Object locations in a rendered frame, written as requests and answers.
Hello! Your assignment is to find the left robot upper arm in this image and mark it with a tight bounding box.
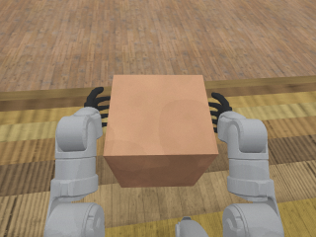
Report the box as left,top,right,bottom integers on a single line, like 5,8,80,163
44,202,106,237

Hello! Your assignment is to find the robot right thigh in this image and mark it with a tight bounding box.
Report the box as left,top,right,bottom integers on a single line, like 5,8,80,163
175,219,209,237

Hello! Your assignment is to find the left robot forearm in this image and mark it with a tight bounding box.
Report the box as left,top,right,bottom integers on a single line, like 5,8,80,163
43,107,103,237

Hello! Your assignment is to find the robot right hand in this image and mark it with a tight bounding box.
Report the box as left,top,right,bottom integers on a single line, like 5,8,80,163
208,92,233,133

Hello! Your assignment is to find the right robot forearm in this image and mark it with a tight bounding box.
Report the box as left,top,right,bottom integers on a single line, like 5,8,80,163
217,111,284,237

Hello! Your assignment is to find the robot left hand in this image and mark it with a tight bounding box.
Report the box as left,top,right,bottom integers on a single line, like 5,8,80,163
84,87,111,127

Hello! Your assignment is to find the carton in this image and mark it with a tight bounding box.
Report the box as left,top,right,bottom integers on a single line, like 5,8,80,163
103,74,219,188

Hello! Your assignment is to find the right robot shin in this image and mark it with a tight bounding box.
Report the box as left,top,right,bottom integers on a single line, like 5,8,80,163
181,216,192,221

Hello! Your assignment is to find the right robot upper arm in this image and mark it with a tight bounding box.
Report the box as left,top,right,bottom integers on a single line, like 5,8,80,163
222,203,284,237

